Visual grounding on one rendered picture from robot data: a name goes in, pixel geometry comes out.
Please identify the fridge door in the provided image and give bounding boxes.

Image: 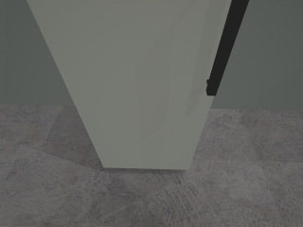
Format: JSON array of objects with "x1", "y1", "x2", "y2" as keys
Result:
[{"x1": 27, "y1": 0, "x2": 232, "y2": 170}]

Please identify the handle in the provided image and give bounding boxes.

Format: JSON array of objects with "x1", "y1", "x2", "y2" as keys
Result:
[{"x1": 206, "y1": 0, "x2": 249, "y2": 96}]

